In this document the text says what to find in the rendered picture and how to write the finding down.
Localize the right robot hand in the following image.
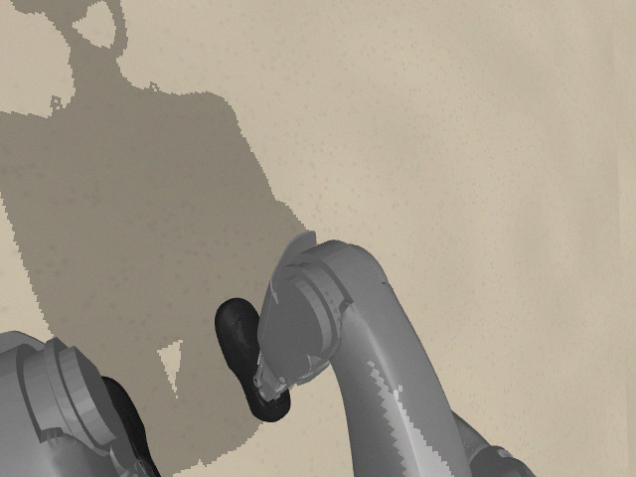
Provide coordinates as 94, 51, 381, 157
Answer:
452, 411, 491, 465

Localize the left robot foot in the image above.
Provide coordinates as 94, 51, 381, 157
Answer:
102, 377, 161, 477

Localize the right robot foot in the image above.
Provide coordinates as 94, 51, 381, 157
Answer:
215, 298, 290, 422

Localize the right robot arm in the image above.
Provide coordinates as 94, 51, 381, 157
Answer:
470, 445, 536, 477

